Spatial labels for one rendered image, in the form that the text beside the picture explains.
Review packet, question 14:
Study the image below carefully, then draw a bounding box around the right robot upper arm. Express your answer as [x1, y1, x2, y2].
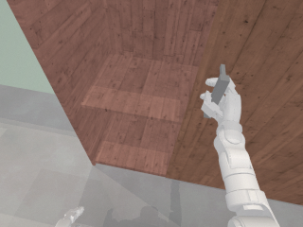
[227, 216, 278, 227]

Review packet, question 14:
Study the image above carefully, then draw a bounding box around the handle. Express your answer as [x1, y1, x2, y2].
[204, 64, 230, 119]

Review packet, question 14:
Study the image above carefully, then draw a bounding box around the wardrobe door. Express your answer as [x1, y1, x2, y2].
[166, 0, 303, 206]

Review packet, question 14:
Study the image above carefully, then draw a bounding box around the right robot hand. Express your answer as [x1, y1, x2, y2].
[200, 78, 241, 126]

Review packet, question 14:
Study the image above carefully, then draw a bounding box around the left robot hand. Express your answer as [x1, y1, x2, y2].
[55, 206, 84, 227]

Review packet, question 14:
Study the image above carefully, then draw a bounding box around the right robot forearm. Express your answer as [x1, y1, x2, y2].
[213, 120, 280, 227]

